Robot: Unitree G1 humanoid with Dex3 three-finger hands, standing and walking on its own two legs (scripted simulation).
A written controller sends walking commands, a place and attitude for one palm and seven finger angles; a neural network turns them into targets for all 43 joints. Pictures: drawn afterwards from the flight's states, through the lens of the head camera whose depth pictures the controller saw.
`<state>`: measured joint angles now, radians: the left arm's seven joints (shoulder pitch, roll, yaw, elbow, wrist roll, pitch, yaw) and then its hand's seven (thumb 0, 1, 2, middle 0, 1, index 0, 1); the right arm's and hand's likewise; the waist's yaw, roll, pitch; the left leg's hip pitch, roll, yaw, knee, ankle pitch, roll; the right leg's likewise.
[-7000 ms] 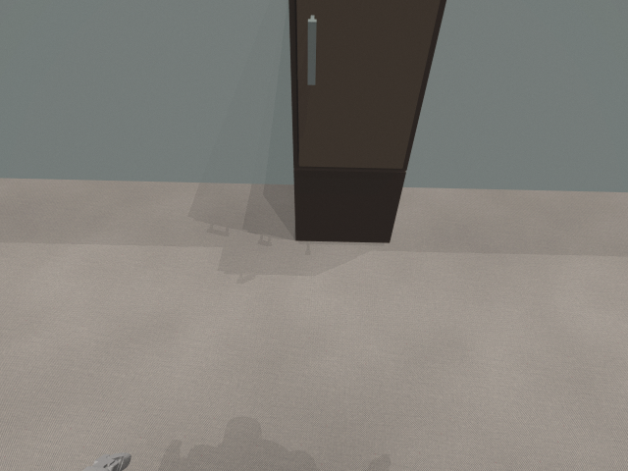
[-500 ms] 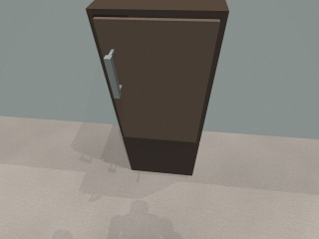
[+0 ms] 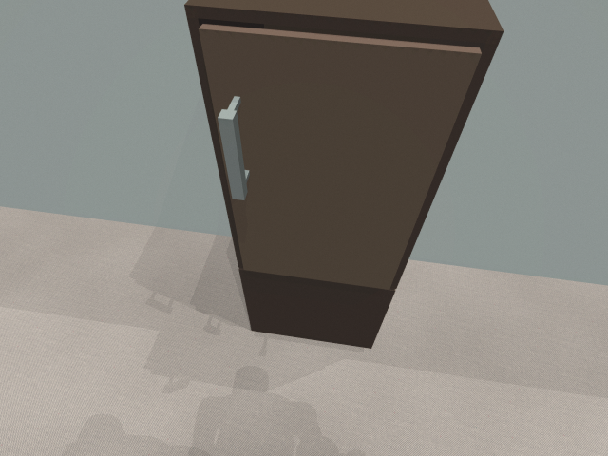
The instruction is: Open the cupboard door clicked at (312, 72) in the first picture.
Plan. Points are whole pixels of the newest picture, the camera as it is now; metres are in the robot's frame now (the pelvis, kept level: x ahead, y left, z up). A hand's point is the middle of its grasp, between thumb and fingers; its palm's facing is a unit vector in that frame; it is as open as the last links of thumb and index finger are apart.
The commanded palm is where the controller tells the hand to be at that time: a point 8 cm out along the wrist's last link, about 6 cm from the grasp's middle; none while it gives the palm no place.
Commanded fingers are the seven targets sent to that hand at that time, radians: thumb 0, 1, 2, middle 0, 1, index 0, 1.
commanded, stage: come to a stop and stand still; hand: left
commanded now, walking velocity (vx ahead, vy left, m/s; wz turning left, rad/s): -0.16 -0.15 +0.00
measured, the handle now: (237, 150) +0.55 +0.16 +0.08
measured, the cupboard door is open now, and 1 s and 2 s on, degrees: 0 0 0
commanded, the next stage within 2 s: look again from close up in 0.80 s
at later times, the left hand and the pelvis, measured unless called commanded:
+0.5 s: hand out of the picture +0.01 +0.16 -0.16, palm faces +0.05 -0.98 -0.21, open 7.3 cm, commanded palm none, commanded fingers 0.00 0.90 0.90 -0.20 -0.30 -0.20 -0.30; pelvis -0.02 -0.03 +0.01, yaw +0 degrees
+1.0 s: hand out of the picture -0.04 +0.15 -0.16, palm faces +0.04 -0.98 -0.18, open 7.4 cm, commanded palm none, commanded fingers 0.00 0.90 0.90 -0.20 -0.30 -0.20 -0.30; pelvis -0.03 -0.02 +0.02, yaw +2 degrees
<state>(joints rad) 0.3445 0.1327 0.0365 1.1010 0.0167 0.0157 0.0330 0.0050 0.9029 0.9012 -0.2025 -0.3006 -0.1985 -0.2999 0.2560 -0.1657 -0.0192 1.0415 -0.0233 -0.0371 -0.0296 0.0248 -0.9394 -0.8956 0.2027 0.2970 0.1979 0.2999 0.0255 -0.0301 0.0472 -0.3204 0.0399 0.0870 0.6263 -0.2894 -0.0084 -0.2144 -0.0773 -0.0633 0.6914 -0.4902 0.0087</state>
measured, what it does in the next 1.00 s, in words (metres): stands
